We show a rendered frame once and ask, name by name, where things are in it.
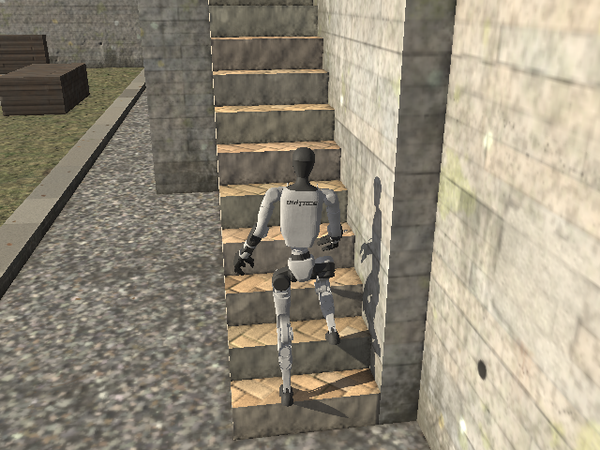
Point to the robot right hand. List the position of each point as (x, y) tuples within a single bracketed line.
[(324, 240)]

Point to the left robot forearm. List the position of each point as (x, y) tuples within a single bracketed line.
[(250, 244)]

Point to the robot left hand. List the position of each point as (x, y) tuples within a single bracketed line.
[(238, 262)]

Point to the robot left thigh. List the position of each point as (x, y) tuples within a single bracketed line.
[(281, 283)]

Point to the right robot foot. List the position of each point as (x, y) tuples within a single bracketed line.
[(333, 338)]

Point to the right robot upper arm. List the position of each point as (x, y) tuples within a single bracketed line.
[(330, 198)]

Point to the left robot upper arm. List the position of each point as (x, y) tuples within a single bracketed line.
[(272, 195)]

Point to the right robot forearm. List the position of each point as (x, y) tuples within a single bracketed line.
[(334, 240)]

